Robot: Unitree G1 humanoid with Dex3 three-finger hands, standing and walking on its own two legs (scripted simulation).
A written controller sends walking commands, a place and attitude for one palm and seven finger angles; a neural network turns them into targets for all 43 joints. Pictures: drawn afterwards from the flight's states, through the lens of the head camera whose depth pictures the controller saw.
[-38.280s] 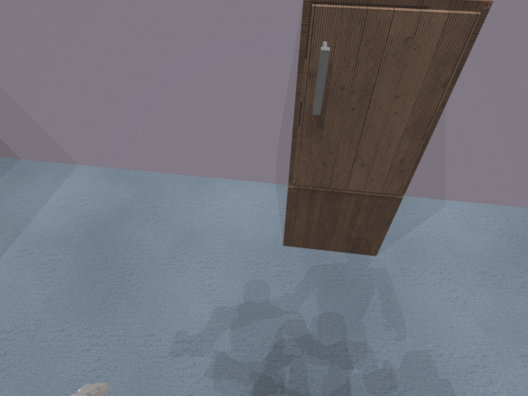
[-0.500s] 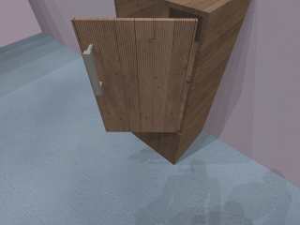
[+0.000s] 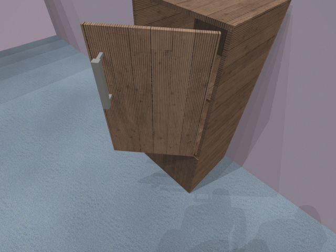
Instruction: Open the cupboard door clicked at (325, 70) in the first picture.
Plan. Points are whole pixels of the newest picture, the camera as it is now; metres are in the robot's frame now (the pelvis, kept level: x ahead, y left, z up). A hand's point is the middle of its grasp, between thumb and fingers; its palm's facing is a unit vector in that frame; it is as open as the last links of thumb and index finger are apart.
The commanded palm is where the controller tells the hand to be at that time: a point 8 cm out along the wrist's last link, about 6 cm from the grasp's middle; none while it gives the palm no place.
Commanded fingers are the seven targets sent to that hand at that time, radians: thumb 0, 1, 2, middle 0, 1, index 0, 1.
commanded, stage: come to a stop and stand still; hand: left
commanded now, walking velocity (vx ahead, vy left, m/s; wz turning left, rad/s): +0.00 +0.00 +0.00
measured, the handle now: (103, 82) +0.58 +0.26 +0.08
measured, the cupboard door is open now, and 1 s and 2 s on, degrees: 40 40 40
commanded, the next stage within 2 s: look again from close up in 0.14 s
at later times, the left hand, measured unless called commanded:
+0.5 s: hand out of the picture -0.01 +0.20 -0.18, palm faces +0.02 -0.98 -0.21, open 7.4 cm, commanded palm none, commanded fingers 0.00 0.90 0.90 -0.20 -0.30 -0.20 -0.30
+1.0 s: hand out of the picture -0.04 +0.21 -0.18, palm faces +0.01 -0.99 -0.13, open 7.4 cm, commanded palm none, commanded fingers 0.00 0.90 0.90 -0.20 -0.30 -0.20 -0.30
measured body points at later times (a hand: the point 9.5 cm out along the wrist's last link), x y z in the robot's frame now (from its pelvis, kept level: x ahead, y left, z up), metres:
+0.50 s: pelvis -0.01 +0.03 -0.01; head -0.03 +0.02 +0.44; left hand -0.01 +0.25 -0.16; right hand -0.02 -0.18 -0.17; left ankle -0.01 +0.12 -0.74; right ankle -0.03 -0.05 -0.74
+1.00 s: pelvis -0.01 +0.06 +0.00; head +0.00 +0.07 +0.45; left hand -0.04 +0.26 -0.17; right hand -0.03 -0.15 -0.16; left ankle -0.01 +0.12 -0.74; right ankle -0.03 -0.05 -0.74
